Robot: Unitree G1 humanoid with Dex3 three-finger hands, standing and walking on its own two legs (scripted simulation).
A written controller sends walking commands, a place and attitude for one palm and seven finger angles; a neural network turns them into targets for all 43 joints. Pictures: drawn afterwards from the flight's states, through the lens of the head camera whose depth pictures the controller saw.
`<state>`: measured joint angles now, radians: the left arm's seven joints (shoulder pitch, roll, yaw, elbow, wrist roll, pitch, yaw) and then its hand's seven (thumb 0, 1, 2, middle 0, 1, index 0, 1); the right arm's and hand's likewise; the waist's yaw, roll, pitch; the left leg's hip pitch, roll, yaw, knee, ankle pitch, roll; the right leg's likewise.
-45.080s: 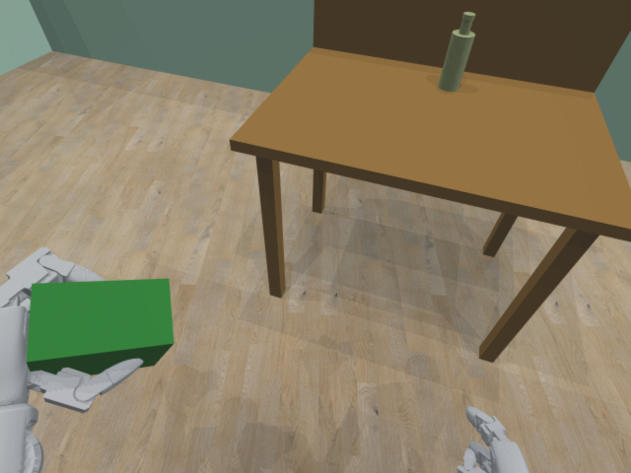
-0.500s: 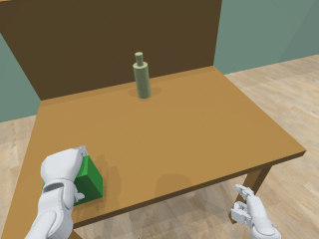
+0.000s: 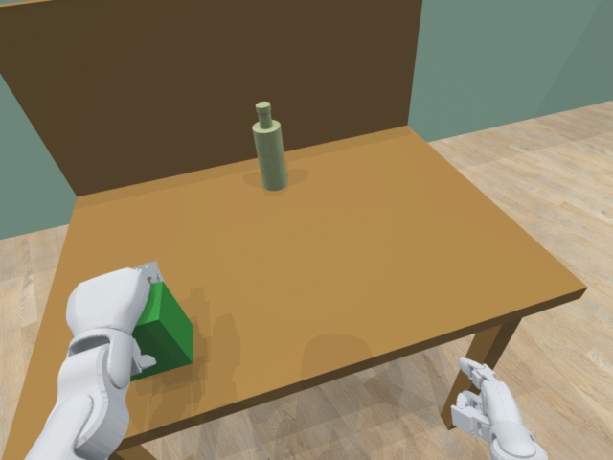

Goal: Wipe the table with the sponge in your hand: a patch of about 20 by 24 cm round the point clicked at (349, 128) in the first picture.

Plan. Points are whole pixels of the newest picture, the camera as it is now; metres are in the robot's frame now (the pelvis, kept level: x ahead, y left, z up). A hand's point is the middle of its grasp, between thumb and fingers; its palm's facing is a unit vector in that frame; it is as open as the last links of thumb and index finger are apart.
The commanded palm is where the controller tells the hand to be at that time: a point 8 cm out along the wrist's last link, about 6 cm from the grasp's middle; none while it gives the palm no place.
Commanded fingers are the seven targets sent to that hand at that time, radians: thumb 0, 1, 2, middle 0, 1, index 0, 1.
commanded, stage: lift the sponge slowly off the table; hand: left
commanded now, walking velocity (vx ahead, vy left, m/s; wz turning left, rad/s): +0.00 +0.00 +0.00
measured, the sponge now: (145, 340) +0.23 +0.27 +0.04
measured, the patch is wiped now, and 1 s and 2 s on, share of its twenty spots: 0.95 0.95 0.95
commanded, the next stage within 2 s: bring the sponge back beside the body in 0.60 s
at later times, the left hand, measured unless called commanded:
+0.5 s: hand (115, 308) +0.23 +0.28 +0.12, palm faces +0.10 -0.12 -0.99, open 10.1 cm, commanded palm +0.20 +0.27 +0.19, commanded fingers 0.00 0.10 1.30 -1.20 -1.60 -1.20 -1.60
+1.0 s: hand (110, 320) +0.22 +0.28 +0.11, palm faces +0.09 -0.13 -0.99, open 10.1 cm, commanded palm +0.18 +0.28 +0.19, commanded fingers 0.00 0.10 1.30 -1.20 -1.60 -1.20 -1.60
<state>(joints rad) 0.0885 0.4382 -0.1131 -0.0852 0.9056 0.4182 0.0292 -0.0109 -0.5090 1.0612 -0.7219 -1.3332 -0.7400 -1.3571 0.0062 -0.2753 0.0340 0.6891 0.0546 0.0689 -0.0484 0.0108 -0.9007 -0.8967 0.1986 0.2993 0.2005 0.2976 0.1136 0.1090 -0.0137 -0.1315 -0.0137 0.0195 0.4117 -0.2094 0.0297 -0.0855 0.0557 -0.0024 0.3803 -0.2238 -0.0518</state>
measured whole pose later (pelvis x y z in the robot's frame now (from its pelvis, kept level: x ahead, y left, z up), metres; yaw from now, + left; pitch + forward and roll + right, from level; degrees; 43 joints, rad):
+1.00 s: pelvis -0.02 +0.01 +0.00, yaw +0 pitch -5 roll +0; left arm 0.09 0.48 -0.09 -0.22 0.88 0.48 -0.05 -0.01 -0.51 1.06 -0.72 -1.33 -0.74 -1.35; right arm -0.03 -0.27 0.06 0.67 0.06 0.08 -0.04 0.01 -0.90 -0.90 0.20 0.30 0.20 0.30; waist 0.13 0.12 -0.01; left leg -0.14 -0.02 0.03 0.42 -0.19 0.04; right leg -0.10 0.05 0.01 0.39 -0.21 -0.04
